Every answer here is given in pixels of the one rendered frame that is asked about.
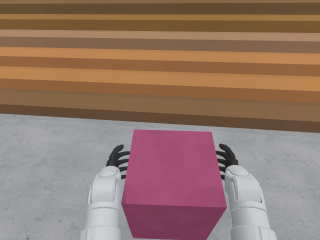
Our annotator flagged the robot left forearm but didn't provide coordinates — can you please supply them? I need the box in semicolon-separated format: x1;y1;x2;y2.
78;166;122;240

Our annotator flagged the carton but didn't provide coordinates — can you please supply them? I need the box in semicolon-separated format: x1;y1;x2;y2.
121;129;227;240

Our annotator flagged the robot left hand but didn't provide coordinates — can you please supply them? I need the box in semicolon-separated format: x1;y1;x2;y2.
106;144;130;179

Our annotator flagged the robot right hand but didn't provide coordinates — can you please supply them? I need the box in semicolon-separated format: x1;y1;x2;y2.
216;143;239;180

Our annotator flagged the robot right forearm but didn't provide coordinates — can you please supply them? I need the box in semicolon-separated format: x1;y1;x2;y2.
224;165;277;240

